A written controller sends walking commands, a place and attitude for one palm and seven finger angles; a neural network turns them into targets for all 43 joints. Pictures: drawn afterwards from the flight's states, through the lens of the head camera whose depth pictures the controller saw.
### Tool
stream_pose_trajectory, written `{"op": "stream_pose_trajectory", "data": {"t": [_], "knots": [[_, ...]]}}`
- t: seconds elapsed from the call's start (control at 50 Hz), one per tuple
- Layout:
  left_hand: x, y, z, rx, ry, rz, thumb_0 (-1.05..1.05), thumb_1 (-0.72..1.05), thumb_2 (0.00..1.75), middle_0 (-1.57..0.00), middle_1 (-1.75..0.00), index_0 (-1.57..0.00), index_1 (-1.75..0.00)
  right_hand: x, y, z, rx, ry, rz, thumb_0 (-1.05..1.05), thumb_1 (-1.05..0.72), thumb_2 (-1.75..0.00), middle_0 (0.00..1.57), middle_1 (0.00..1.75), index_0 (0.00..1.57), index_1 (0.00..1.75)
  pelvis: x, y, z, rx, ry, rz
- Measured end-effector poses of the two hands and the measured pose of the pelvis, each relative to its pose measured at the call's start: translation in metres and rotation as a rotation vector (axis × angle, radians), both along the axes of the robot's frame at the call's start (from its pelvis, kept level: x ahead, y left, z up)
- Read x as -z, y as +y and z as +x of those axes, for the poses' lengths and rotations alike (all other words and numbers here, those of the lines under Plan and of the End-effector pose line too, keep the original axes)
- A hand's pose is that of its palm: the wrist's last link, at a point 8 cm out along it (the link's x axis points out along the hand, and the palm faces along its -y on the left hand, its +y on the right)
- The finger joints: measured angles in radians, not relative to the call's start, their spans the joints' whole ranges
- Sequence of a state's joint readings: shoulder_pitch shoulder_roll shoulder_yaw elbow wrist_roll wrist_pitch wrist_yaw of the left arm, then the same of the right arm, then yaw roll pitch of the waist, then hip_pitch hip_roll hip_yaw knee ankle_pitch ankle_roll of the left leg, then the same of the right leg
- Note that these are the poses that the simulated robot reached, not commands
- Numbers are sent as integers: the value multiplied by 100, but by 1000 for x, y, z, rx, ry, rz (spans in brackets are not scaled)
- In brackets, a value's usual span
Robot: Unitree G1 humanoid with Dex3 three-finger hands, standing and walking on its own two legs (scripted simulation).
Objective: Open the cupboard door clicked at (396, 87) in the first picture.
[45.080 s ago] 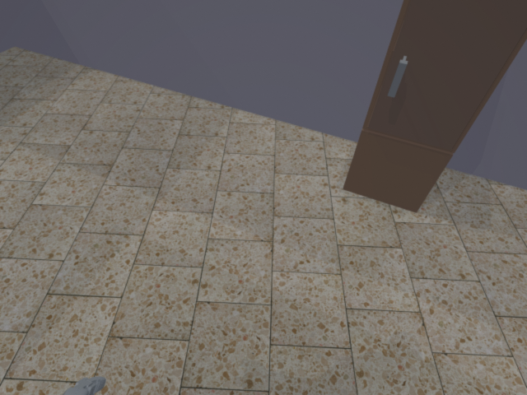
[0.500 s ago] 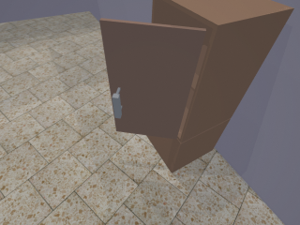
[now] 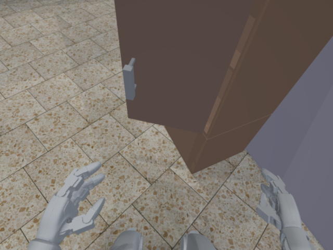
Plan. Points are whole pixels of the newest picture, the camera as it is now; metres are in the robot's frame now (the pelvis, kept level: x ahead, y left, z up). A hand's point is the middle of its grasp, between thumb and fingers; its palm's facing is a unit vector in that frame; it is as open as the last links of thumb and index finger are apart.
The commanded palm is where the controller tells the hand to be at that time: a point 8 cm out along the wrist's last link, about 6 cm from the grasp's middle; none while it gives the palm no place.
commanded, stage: raise the hand with hooked fingers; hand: left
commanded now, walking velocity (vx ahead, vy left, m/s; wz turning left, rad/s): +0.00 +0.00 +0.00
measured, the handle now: (131, 79) +0.62 +0.16 +0.01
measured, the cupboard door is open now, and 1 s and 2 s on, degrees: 53 53 53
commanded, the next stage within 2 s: move the hooked fingers beside the handle in 1.66 s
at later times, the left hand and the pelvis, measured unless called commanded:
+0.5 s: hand (65, 197) +0.22 +0.23 +0.02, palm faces -0.11 -0.99 -0.05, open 11.7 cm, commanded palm +0.20 +0.29 +0.03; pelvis -0.01 +0.01 -0.02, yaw +0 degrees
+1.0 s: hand (43, 186) +0.24 +0.29 +0.02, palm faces -0.13 -0.99 -0.07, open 13.9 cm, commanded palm +0.23 +0.34 +0.03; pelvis -0.01 +0.03 -0.02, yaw +0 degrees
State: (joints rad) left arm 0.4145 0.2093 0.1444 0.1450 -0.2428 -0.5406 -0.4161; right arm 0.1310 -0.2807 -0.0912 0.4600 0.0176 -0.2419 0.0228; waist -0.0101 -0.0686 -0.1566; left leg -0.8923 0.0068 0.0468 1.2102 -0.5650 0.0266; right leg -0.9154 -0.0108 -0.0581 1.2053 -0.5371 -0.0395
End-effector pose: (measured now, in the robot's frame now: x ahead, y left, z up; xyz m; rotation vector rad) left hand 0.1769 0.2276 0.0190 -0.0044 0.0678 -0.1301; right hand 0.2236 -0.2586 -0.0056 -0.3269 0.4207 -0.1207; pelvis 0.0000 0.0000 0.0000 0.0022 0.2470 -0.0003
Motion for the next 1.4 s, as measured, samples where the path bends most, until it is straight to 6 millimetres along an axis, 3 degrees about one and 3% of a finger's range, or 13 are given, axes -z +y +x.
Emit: {"op": "stream_pose_trajectory", "data": {"t": [0.06,0.14,0.26,0.34,0.44,0.54,0.68,0.82,1.0,1.22,1.4], "knots": [[11,20,-22,-71,73,15,1,52,74,-23,-55,-23,-54,13,13,22,-47,-3,10,1,-91,-90,20,30,20,30,11,-4,2,-16,21,-18],[-1,35,-30,-112,25,55,1,43,70,-24,-61,-24,-60,41,36,29,-106,50,40,1,-90,-90,20,30,20,30,20,-6,0,-39,46,-48],[-3,33,4,9,-19,61,1,28,64,-24,-70,-24,-69,87,56,-2,-104,192,113,1,-90,-90,21,30,21,30,28,-5,-6,-44,83,-65],[0,36,24,47,43,46,1,19,60,-25,-76,-25,-75,100,53,-34,-25,274,148,1,-90,-90,21,30,21,30,25,-1,-7,-30,93,-56],[-8,50,29,-1,48,54,0,8,55,-26,-83,-26,-83,96,36,-67,67,327,130,2,-90,-90,21,30,21,30,18,5,-6,-18,95,-48],[-6,64,29,-16,23,65,0,-4,50,-27,-91,-27,-90,87,19,-81,98,333,63,2,-90,-90,21,30,21,30,17,11,-7,-17,98,-50],[1,75,34,20,4,60,0,-20,43,-28,-101,-28,-101,71,14,-72,83,279,-1,2,-90,-90,20,30,20,30,18,18,-11,-19,92,-60],[-5,92,40,3,-16,74,-1,-36,36,-29,-112,-29,-111,62,34,-56,21,232,11,1,-90,-90,20,30,20,30,16,24,-13,-26,89,-68],[-5,115,50,-4,-6,77,-1,-47,31,-30,-118,-30,-118,69,54,-51,-34,247,32,1,-90,-90,21,30,21,30,18,27,-15,-31,95,-74],[-7,131,74,16,-5,81,-1,-49,30,-30,-120,-30,-119,78,41,-69,9,315,9,1,-90,-90,21,30,21,30,21,28,-15,-23,112,-76],[-2,125,79,32,11,63,-1,-50,30,-30,-120,-30,-120,76,29,-79,46,338,-3,1,-90,-90,21,30,21,30,20,27,-12,-14,126,-72]]}}
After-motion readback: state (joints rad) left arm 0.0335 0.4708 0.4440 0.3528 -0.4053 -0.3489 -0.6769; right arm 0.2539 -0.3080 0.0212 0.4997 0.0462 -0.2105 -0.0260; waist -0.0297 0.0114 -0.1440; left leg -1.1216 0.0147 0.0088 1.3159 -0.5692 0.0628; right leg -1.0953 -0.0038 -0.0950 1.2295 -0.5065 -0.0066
